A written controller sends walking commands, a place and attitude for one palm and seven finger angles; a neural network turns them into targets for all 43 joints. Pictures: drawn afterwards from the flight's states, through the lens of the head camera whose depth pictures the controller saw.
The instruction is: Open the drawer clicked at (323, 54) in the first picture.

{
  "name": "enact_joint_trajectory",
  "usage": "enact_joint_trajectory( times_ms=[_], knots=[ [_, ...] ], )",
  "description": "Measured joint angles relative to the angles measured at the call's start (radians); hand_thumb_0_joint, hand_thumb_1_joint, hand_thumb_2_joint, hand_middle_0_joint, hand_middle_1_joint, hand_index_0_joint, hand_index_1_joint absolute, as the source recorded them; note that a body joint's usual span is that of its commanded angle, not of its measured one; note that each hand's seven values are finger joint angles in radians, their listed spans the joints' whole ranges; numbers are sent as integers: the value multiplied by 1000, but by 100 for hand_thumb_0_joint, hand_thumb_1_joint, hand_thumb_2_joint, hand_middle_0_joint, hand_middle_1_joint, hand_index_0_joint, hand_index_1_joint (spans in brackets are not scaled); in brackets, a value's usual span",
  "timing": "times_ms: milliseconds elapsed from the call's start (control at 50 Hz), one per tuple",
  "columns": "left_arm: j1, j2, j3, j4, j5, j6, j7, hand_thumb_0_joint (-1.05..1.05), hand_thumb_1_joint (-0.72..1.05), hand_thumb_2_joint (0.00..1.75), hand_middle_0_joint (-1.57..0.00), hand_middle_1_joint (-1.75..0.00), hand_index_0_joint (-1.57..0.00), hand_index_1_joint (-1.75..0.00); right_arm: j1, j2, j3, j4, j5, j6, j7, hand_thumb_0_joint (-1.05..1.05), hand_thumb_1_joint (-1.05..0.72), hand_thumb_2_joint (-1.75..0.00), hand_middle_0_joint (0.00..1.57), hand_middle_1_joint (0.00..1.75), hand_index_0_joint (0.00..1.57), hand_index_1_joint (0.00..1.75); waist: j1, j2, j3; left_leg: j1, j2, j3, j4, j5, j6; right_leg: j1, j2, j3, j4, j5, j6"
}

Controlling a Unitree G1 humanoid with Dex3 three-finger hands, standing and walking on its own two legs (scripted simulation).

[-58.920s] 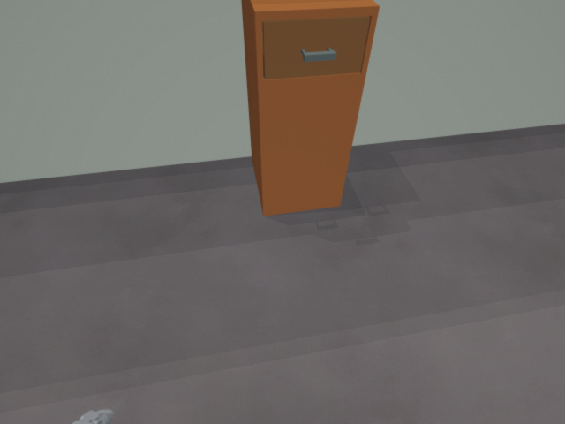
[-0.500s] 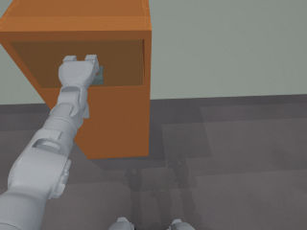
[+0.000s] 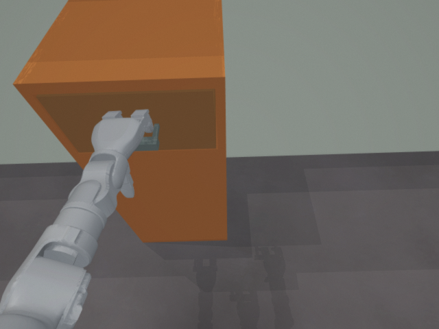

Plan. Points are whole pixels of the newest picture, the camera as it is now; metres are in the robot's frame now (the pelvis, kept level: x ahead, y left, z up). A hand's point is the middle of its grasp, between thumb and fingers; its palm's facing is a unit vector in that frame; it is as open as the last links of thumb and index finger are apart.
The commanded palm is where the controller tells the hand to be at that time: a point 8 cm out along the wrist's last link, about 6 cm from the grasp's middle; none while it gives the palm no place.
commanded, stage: lift the fingers back up to retry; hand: left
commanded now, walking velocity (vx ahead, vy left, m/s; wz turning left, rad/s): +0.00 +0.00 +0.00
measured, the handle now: (134, 136) +0.50 +0.18 +0.04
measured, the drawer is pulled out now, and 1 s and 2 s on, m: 0.00 0.00 0.00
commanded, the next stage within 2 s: re-aim the fingers above the handle in 0.10 s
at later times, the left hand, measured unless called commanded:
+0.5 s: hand (129, 139) +0.44 +0.16 +0.09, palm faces -0.04 -0.04 -1.00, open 13.8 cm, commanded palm +0.43 +0.17 +0.15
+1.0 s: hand (130, 134) +0.45 +0.16 +0.09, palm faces -0.02 -0.03 -1.00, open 13.7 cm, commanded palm +0.44 +0.17 +0.15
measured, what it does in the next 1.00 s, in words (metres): stands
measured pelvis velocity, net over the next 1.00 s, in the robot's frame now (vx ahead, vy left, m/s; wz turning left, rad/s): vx -0.02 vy -0.01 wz -0.01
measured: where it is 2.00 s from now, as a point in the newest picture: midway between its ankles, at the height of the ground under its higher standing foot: outside the picture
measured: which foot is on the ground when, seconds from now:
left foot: down 0.00-1.00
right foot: down 0.00-1.00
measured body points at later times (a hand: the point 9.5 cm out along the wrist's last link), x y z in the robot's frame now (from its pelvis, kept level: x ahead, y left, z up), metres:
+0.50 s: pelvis +0.00 -0.03 +0.00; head +0.04 -0.04 +0.45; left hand +0.44 +0.16 +0.14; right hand +0.10 -0.29 -0.13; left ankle -0.01 +0.10 -0.72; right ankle -0.05 -0.12 -0.72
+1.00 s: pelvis -0.02 -0.01 +0.00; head +0.03 -0.03 +0.45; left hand +0.45 +0.16 +0.14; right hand +0.01 -0.28 -0.13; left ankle -0.01 +0.10 -0.72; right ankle -0.05 -0.12 -0.72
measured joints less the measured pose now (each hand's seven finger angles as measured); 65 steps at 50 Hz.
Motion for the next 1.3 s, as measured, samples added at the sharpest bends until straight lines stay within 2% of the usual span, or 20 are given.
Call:
enact_joint_trajectory(
  times_ms=[80,180,280,420,520,700,940,1180,1300],
  knots=[
    [8,-19,-7,-91,-5,-13,26,0,-49,30,-35,-117,-35,-114,-22,-2,-2,8,2,1,6,0,-91,-90,21,29,20,30,27,-3,-4,22,-4,-10,-17,2,-5,24,-3,-10,-12,-3,-5],
    [-54,-57,-29,-19,17,40,27,0,-49,30,-38,-121,-38,-121,-76,-12,14,20,12,46,22,0,-91,-90,20,29,20,30,42,-6,-18,48,-7,-19,-32,3,-12,48,-5,-18,-18,-13,-13],
    [-79,-57,-15,31,17,68,-27,0,-49,30,-36,-121,-38,-123,-113,-9,27,-16,18,81,10,0,-91,-90,21,29,20,30,33,-9,-21,75,-5,-16,-53,14,-17,65,-3,-15,-22,-8,-20],
    [-84,-15,10,48,17,-8,-75,0,-49,30,-33,-120,-34,-122,-104,-10,35,-50,22,88,-9,0,-91,-90,21,29,20,30,23,-23,-12,81,1,-17,-59,25,-26,65,3,-16,-15,-3,-30],
    [-83,9,20,56,23,-46,-52,0,-49,30,-32,-120,-33,-121,-72,-19,27,-39,23,85,-10,0,-91,-90,20,29,20,30,19,-27,-8,62,5,-22,-46,26,-30,48,7,-21,-3,-2,-32],
    [-130,11,15,104,21,-32,-14,0,-49,30,-32,-120,-32,-121,-12,-23,9,7,23,75,-4,0,-91,-90,20,29,20,30,0,-16,-3,34,6,-19,-33,31,-26,21,8,-19,3,8,-28],
    [-162,9,38,173,37,-28,-4,0,-49,30,-35,-123,-35,-123,22,-9,23,13,26,62,-6,0,-91,-90,20,29,20,30,-20,-14,-11,31,6,3,-45,45,-13,11,6,4,-8,28,-14],
    [-175,-12,35,177,57,-19,23,0,-49,30,-35,-123,-34,-122,2,-8,23,-2,22,42,-2,0,-91,-90,21,29,20,30,-15,-21,-11,15,2,12,-31,44,-2,-4,1,11,0,31,-4],
    [-165,-1,51,169,63,-13,20,0,-49,30,-35,-123,-35,-123,-8,-7,25,-17,22,45,-4,0,-91,-90,21,29,20,30,-16,-22,-14,19,3,18,-31,41,0,-1,2,17,-1,32,-2]
  ],
)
